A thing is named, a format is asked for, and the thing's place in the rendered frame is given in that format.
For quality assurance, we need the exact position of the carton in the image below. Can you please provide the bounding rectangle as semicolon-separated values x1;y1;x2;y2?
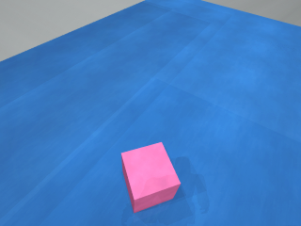
121;142;181;213

